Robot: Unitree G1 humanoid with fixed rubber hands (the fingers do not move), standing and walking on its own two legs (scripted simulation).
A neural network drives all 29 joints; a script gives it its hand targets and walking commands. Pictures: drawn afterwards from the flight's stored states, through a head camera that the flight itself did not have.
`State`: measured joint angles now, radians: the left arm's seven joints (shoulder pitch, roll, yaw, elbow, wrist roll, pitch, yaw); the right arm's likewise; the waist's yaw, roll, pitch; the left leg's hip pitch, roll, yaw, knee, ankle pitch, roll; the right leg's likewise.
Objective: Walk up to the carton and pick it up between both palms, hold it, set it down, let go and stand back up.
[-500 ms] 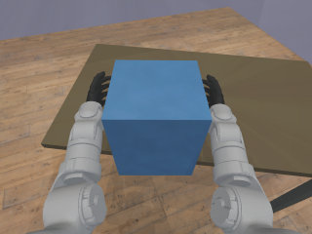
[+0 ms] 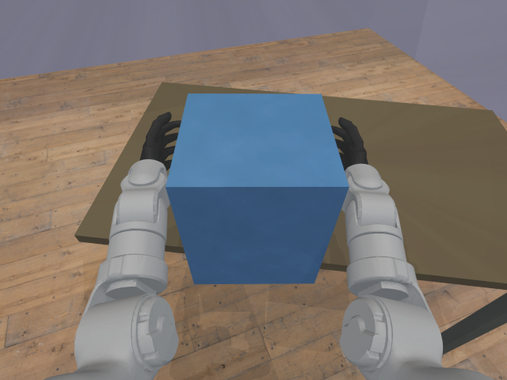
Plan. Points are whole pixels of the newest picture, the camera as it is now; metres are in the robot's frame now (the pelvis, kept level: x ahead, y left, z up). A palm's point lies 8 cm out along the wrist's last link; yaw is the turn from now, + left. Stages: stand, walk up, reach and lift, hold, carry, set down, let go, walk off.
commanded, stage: reach and lift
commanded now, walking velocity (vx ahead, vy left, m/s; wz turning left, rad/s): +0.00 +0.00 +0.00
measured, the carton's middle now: (254, 193) +0.42 -0.01 +0.08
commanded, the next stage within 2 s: hold in 1.60 s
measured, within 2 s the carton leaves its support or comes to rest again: neither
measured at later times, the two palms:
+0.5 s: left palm (156, 171) +0.39 +0.13 +0.16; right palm (373, 179) +0.38 -0.17 +0.15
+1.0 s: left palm (134, 179) +0.37 +0.15 +0.17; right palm (361, 173) +0.37 -0.15 +0.17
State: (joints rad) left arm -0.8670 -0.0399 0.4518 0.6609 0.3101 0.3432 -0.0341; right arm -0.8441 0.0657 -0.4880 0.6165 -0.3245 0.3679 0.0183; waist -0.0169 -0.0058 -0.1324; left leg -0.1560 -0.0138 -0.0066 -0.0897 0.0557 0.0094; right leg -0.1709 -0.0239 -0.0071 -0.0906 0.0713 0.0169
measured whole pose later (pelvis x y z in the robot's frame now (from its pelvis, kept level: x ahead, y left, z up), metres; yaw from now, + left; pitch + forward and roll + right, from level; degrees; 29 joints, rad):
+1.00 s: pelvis -0.04 -0.01 +0.00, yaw +1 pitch +6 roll +0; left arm -0.79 -0.01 0.32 0.48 0.20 0.51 0.01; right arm -0.80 0.04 -0.35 0.47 -0.22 0.53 -0.02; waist 0.01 -0.01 -0.12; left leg -0.18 -0.01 -0.02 0.02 0.05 0.00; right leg -0.17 -0.01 -0.02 -0.02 0.08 0.00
